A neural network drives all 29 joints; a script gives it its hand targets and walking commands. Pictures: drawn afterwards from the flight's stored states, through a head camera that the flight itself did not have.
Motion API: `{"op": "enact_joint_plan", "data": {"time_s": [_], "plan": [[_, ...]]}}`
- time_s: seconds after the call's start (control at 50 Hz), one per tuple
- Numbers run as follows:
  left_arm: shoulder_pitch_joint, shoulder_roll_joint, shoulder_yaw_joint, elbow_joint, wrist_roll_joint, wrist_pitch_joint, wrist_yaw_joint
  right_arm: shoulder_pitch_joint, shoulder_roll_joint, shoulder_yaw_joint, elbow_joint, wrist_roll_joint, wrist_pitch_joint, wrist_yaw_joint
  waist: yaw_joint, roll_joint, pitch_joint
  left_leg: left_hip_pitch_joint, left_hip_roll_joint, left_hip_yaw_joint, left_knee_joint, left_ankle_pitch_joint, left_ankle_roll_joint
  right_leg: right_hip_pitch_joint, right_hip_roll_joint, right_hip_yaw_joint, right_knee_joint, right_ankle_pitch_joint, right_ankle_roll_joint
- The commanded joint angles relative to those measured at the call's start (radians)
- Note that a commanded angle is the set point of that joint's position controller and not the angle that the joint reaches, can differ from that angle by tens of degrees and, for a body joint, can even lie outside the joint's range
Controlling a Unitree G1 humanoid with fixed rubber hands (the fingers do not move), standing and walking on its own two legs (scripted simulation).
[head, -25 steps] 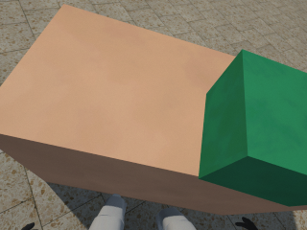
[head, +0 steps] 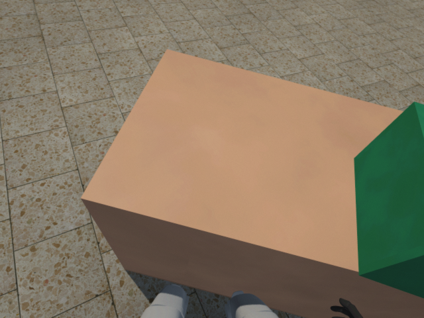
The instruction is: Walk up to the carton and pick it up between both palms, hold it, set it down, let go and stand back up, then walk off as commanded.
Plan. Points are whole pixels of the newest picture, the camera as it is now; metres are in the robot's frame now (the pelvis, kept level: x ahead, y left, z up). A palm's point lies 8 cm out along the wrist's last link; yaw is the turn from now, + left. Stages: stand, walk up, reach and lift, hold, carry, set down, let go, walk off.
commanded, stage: walk up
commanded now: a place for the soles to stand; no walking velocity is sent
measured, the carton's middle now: out of the picture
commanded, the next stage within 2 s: none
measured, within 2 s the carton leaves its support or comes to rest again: neither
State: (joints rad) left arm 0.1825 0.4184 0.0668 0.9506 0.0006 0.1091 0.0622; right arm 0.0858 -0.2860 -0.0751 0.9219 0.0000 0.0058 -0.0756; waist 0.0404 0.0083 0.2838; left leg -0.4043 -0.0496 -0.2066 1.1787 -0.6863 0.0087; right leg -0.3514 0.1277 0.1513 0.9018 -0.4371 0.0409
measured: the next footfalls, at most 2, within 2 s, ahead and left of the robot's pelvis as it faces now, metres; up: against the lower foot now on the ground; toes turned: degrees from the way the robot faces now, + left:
left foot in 0.02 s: +0.06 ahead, +0.11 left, +0.00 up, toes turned -10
right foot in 0.78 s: -0.03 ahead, -0.30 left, +0.00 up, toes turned +2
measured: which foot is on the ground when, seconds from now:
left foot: up 0.00-0.00, down 0.02-0.80, up 0.82-1.00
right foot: down 0.00-0.02, up 0.04-0.76, down 0.78-1.00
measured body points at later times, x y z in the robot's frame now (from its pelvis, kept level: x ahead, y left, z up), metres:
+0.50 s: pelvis -0.04 +0.01 +0.02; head +0.04 +0.10 +0.45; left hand +0.06 +0.31 -0.17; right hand +0.04 -0.30 -0.06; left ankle +0.02 +0.11 -0.67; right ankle -0.04 -0.19 -0.60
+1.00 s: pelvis -0.13 -0.19 +0.02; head -0.07 -0.23 +0.46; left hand +0.01 +0.08 -0.10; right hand -0.09 -0.51 -0.12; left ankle -0.09 -0.02 -0.60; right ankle -0.07 -0.31 -0.67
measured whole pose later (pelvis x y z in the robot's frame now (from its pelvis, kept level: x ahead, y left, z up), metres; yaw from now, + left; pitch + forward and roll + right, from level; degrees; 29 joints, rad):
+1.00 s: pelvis -0.13 -0.19 +0.02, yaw -11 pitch -7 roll +2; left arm 0.12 0.30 0.07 0.89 0.00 0.08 -0.04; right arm 0.11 -0.36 -0.08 0.92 0.00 0.02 -0.09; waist 0.01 0.02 0.27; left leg -0.48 -0.06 -0.14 1.31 -0.59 -0.02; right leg -0.42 0.13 0.19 0.92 -0.36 -0.01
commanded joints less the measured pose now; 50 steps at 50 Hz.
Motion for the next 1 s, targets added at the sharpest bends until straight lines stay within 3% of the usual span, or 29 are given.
{"op": "enact_joint_plan", "data": {"time_s": [0.0, 0.02, 0.04, 0.06, 0.08, 0.1, 0.18, 0.24, 0.3, 0.36, 0.4, 0.46, 0.52, 0.58, 0.6, 0.66, 0.68, 0.7, 0.72, 0.74, 0.76, 0.78, 0.8, 0.82, 0.86, 0.88, 0.92, 0.96, 0.98], "plan": [[0.030, 0.095, 0.046, -0.189, 0.050, -0.023, -0.017, 0.153, -0.415, -0.092, -0.064, -0.026, -0.029, -0.024, -0.032, 0.185, -0.223, 0.289, 0.315, -0.419, -0.704, 0.803, -0.104, -0.387, 0.141, 0.222, 0.387, -0.227, -0.068], [0.061, 0.152, 0.059, -0.162, 0.068, -0.012, -0.018, 0.063, -0.440, -0.094, -0.077, -0.013, -0.024, -0.022, -0.043, 0.170, -0.266, 0.153, 0.392, -0.524, -0.795, 0.570, -0.029, -0.319, 0.100, 0.273, 0.444, -0.178, -0.052], [0.030, 0.170, 0.065, -0.155, 0.074, -0.014, -0.023, -0.015, -0.483, -0.105, -0.095, -0.016, -0.030, -0.023, -0.039, 0.205, -0.233, 0.041, 0.420, -0.688, -0.911, 0.418, -0.017, -0.280, 0.087, 0.275, 0.515, -0.159, -0.050], [0.029, 0.200, 0.067, -0.136, 0.076, -0.015, -0.029, -0.068, -0.465, -0.109, -0.100, -0.024, -0.037, -0.028, -0.027, 0.199, -0.175, 0.058, 0.389, -0.652, -0.913, 0.275, -0.051, -0.314, 0.066, 0.275, 0.518, -0.096, -0.053], [0.030, 0.225, 0.076, -0.120, 0.066, -0.013, -0.032, -0.076, -0.426, -0.108, -0.106, -0.028, -0.040, -0.031, -0.021, 0.166, -0.161, 0.062, 0.345, -0.551, -0.867, 0.203, -0.084, -0.329, 0.035, 0.272, 0.501, -0.039, -0.049], [0.050, 0.207, 0.064, -0.102, 0.061, -0.009, -0.036, -0.067, -0.392, -0.105, -0.104, -0.027, -0.044, -0.030, -0.012, 0.215, -0.160, 0.097, 0.298, -0.405, -0.835, 0.197, -0.151, -0.366, 0.028, 0.254, 0.491, 0.010, -0.057], [0.068, 0.206, 0.075, -0.101, 0.073, -0.009, -0.045, 0.054, -0.343, -0.107, -0.087, -0.005, -0.045, -0.026, -0.055, 0.256, -0.227, 0.275, 0.238, -0.260, -0.724, 0.446, -0.201, -0.336, 0.015, 0.196, 0.479, 0.028, -0.048], [0.062, 0.186, 0.067, -0.124, 0.069, -0.008, -0.049, 0.183, -0.349, -0.109, -0.065, 0.007, -0.050, -0.040, -0.077, 0.344, -0.320, 0.437, 0.187, -0.141, -0.641, 0.895, -0.306, -0.327, 0.032, 0.184, 0.441, -0.001, -0.057], [0.062, 0.183, 0.068, -0.122, 0.070, -0.001, -0.051, 0.186, -0.344, -0.115, -0.056, 0.004, -0.049, -0.045, -0.083, 0.337, -0.342, 0.483, 0.187, -0.129, -0.622, 0.989, -0.281, -0.309, 0.033, 0.147, 0.396, -0.017, -0.052], [0.074, 0.183, 0.071, -0.107, 0.070, 0.003, -0.045, 0.171, -0.340, -0.109, -0.064, 0.004, -0.047, -0.048, -0.066, 0.250, -0.330, 0.430, 0.257, -0.177, -0.602, 0.979, -0.182, -0.300, 0.013, 0.153, 0.392, 0.013, -0.038], [0.061, 0.183, 0.067, -0.112, 0.068, 0.002, -0.041, 0.134, -0.362, -0.114, -0.080, 0.004, -0.047, -0.049, -0.068, 0.183, -0.315, 0.330, 0.314, -0.231, -0.619, 0.888, -0.074, -0.278, 0.014, 0.161, 0.419, -0.010, -0.034], [0.035, 0.213, 0.083, -0.140, 0.080, 0.002, -0.041, 0.091, -0.393, -0.122, -0.107, -0.021, -0.052, -0.042, -0.070, 0.217, -0.328, 0.300, 0.388, -0.329, -0.650, 0.660, 0.089, -0.321, 0.002, 0.167, 0.505, -0.052, -0.020], [-0.003, 0.232, 0.092, -0.152, 0.079, -0.006, -0.049, 0.059, -0.405, -0.122, -0.120, -0.025, -0.050, -0.041, -0.065, 0.171, -0.263, 0.233, 0.461, -0.362, -0.656, 0.545, 0.261, -0.356, -0.035, 0.144, 0.560, -0.080, -0.020], [-0.038, 0.249, 0.091, -0.203, 0.070, -0.015, -0.063, 0.021, -0.431, -0.128, -0.134, -0.024, -0.054, -0.048, -0.064, 0.259, -0.226, 0.164, 0.517, -0.335, -0.633, 0.612, 0.320, -0.353, -0.117, 0.144, 0.512, -0.127, -0.030], [-0.056, 0.245, 0.094, -0.192, 0.062, -0.019, -0.069, 0.033, -0.433, -0.129, -0.128, -0.025, -0.050, -0.051, -0.056, 0.228, -0.215, 0.100, 0.490, -0.290, -0.629, 0.597, 0.317, -0.291, -0.120, 0.118, 0.485, -0.118, -0.037], [-0.062, 0.249, 0.102, -0.199, 0.057, -0.036, -0.089, 0.010, -0.456, -0.123, -0.134, -0.029, -0.052, -0.045, -0.060, 0.295, -0.231, 0.041, 0.459, -0.253, -0.573, 0.657, 0.296, -0.175, -0.177, 0.081, 0.228, -0.147, -0.051], [0.003, 0.236, 0.103, -0.184, 0.052, -0.040, -0.095, -0.048, -0.466, -0.123, -0.137, -0.036, -0.051, -0.041, -0.022, 0.368, -0.262, 0.013, 0.424, -0.164, -0.543, 0.697, 0.249, -0.073, -0.184, 0.061, 0.092, -0.152, -0.067], [0.087, 0.213, 0.105, -0.157, 0.046, -0.050, -0.099, -0.113, -0.443, -0.109, -0.142, -0.035, -0.042, -0.036, 0.042, 0.346, -0.312, -0.024, 0.349, -0.053, -0.464, 0.739, 0.195, 0.075, -0.173, 0.003, -0.127, -0.047, -0.087], [0.195, 0.228, 0.120, -0.096, 0.042, -0.060, -0.098, -0.115, -0.406, -0.097, -0.139, -0.030, -0.033, -0.029, 0.085, 0.232, -0.379, -0.111, 0.244, 0.066, -0.265, 0.708, 0.127, 0.266, -0.106, -0.005, -0.251, -0.012, -0.111], [0.245, 0.261, 0.124, -0.068, 0.045, -0.063, -0.097, -0.087, -0.337, -0.073, -0.124, -0.022, -0.025, -0.026, 0.112, -0.025, -0.409, -0.247, 0.109, 0.158, 0.031, 0.372, 0.067, 0.332, -0.104, 0.128, -0.277, 0.161, -0.147], [0.182, 0.312, 0.122, -0.104, 0.058, -0.063, -0.098, -0.023, -0.249, -0.040, -0.139, -0.008, -0.016, -0.031, 0.072, -0.329, -0.409, -0.415, -0.019, 0.201, 0.205, -0.079, 0.036, 0.291, -0.225, 0.376, -0.290, 0.356, -0.221], [0.036, 0.303, 0.103, -0.175, 0.061, -0.063, -0.102, 0.012, -0.275, -0.049, -0.142, -0.005, -0.008, -0.045, 0.019, -0.252, -0.431, -0.354, -0.014, 0.139, 0.271, -0.054, 0.031, 0.155, -0.270, 0.538, -0.392, 0.213, -0.305], [-0.053, 0.350, 0.101, -0.203, 0.060, -0.058, -0.087, -0.049, -0.308, -0.064, -0.151, -0.003, -0.010, -0.045, 0.041, -0.249, -0.355, -0.269, -0.014, 0.114, 0.302, -0.053, 0.033, -0.047, -0.334, 0.741, -0.622, 0.046, -0.318], [-0.098, 0.344, 0.093, -0.198, 0.056, -0.051, -0.081, -0.066, -0.323, -0.053, -0.130, 0.006, -0.011, -0.039, 0.039, -0.249, -0.236, -0.244, -0.006, 0.074, 0.303, 0.016, 0.036, -0.185, -0.284, 0.748, -0.725, -0.108, -0.235], [-0.155, 0.312, 0.090, -0.204, 0.063, -0.043, -0.067, -0.002, -0.322, -0.046, -0.105, 0.025, -0.002, -0.022, 0.021, -0.274, -0.139, -0.270, 0.027, 0.080, 0.285, 0.122, 0.039, -0.168, -0.214, 0.559, -0.642, -0.075, -0.165], [-0.147, 0.295, 0.091, -0.203, 0.059, -0.046, -0.064, 0.061, -0.315, -0.043, -0.077, 0.027, 0.001, -0.016, 0.002, -0.282, -0.158, -0.281, 0.022, 0.082, 0.254, 0.143, 0.044, -0.047, -0.212, 0.539, -0.580, 0.016, -0.126], [-0.104, 0.253, 0.095, -0.216, 0.053, -0.048, -0.068, 0.145, -0.314, -0.043, -0.047, 0.031, -0.001, -0.021, 0.007, -0.263, -0.276, -0.238, 0.015, 0.099, 0.215, 0.148, 0.032, 0.116, -0.215, 0.448, -0.460, 0.223, -0.182], [-0.089, 0.223, 0.096, -0.236, 0.046, -0.055, -0.066, 0.170, -0.326, -0.039, -0.042, 0.023, -0.005, -0.026, 0.015, -0.227, -0.313, -0.219, 0.011, 0.100, 0.160, 0.133, 0.019, 0.201, -0.231, 0.440, -0.448, 0.317, -0.239], [-0.064, 0.184, 0.089, -0.240, 0.042, -0.056, -0.065, 0.175, -0.331, -0.039, -0.042, 0.020, -0.010, -0.026, 0.019, -0.198, -0.337, -0.220, 0.002, 0.105, 0.101, 0.122, 0.012, 0.267, -0.217, 0.414, -0.435, 0.413, -0.241]]}}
